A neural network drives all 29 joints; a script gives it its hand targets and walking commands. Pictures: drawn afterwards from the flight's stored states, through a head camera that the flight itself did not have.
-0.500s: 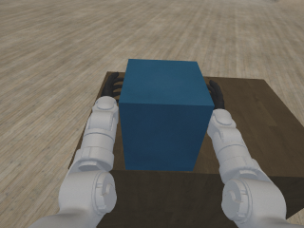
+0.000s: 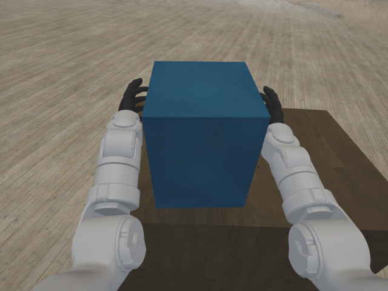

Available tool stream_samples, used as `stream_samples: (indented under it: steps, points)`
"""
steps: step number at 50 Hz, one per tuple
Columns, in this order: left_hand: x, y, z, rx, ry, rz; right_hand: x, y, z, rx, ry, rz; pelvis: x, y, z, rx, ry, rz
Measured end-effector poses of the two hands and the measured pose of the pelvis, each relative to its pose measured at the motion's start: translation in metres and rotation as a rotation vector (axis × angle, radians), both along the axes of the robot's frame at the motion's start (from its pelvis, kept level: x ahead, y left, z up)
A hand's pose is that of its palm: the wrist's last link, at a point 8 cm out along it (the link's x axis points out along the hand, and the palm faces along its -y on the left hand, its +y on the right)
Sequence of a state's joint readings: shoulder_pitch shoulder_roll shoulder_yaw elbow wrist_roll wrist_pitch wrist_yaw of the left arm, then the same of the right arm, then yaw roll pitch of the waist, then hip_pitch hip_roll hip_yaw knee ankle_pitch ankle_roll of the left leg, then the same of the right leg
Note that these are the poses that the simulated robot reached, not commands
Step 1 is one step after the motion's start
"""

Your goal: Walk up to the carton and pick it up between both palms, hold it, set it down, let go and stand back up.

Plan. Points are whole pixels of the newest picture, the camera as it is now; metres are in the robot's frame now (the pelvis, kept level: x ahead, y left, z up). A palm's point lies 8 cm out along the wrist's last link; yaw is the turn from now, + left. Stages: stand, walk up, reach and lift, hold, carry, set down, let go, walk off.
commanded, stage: reach and lift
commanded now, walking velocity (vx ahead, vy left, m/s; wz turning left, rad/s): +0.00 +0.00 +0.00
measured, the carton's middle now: (200, 135) +0.42 +0.00 +0.17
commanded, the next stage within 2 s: hold in 1.42 s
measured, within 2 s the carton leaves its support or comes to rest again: neither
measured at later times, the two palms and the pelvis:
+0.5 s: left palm (126, 116) +0.38 +0.14 +0.24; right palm (277, 128) +0.37 -0.15 +0.23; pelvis +0.00 +0.01 +0.00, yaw +1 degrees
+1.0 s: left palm (124, 100) +0.39 +0.14 +0.27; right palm (281, 111) +0.38 -0.15 +0.26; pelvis +0.00 +0.00 +0.00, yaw +1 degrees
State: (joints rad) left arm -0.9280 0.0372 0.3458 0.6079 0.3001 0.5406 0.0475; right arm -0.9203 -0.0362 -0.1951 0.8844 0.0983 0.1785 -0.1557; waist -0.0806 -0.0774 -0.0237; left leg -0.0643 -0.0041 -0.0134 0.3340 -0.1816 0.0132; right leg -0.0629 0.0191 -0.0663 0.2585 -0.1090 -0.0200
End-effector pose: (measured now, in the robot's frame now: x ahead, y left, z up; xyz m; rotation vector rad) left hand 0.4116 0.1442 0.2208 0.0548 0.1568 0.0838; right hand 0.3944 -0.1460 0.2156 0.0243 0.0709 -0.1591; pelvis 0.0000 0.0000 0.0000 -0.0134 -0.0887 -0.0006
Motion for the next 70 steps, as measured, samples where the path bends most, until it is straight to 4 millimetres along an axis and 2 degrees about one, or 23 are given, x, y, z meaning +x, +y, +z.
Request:
stream_samples:
  steps: [8, 15, 21, 30, 40, 56, 70]
  points:
    - [-0.003, 0.007, 0.011, 0.01, -0.014, 0.006, 0.002, 0.007, 0.016, -0.009, -0.011, 0.014, 0.006, 0.0, 0.0, -0.005, -0.025, 0.014]
    - [-0.009, 0.007, 0.009, 0.022, -0.012, 0.01, -0.002, 0.007, 0.013, -0.003, -0.007, 0.02, 0.008, 0.002, -0.001, -0.01, -0.042, 0.02]
    - [-0.02, 0.002, 0.01, 0.033, -0.023, -0.003, -0.016, 0.001, 0.009, 0.007, -0.018, 0.009, 0.006, 0.006, -0.001, -0.013, -0.069, 0.022]
    - [-0.032, -0.003, 0.027, 0.034, -0.022, 0.005, -0.027, -0.003, 0.015, 0.024, -0.017, 0.008, -0.002, 0.008, -0.001, -0.007, -0.077, -0.008]
    - [-0.029, 0.0, 0.046, 0.025, -0.015, 0.01, -0.022, -0.001, 0.034, 0.014, -0.01, 0.016, -0.007, 0.001, -0.001, -0.002, -0.058, -0.005]
    - [-0.022, -0.001, 0.047, 0.016, -0.017, -0.006, -0.016, -0.002, 0.047, 0.011, -0.01, 0.012, 0.0, -0.004, -0.001, -0.005, -0.042, 0.009]
    - [-0.017, 0.005, 0.059, -0.009, -0.025, 0.01, -0.006, 0.003, 0.072, 0.005, -0.013, 0.029, 0.009, -0.005, 0.0, -0.006, -0.022, 0.003]
